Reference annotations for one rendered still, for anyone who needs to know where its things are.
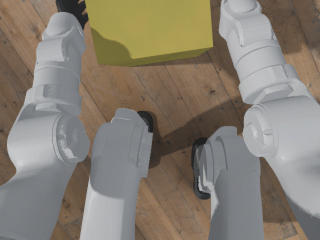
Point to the robot left hand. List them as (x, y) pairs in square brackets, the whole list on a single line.
[(75, 8)]

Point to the robot right shin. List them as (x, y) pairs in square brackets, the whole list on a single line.
[(228, 131)]

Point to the robot shin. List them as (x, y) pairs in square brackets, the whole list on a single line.
[(228, 131), (101, 134)]

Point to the robot right upper arm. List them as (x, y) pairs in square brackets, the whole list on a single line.
[(286, 132)]

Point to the left robot forearm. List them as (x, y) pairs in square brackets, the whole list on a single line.
[(57, 72)]

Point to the right robot forearm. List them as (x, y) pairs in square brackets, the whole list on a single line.
[(256, 54)]

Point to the robot left shin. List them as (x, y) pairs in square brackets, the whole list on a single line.
[(101, 134)]

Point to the robot left upper arm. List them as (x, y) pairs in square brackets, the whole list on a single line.
[(45, 151)]

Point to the carton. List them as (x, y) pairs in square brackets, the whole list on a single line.
[(130, 33)]

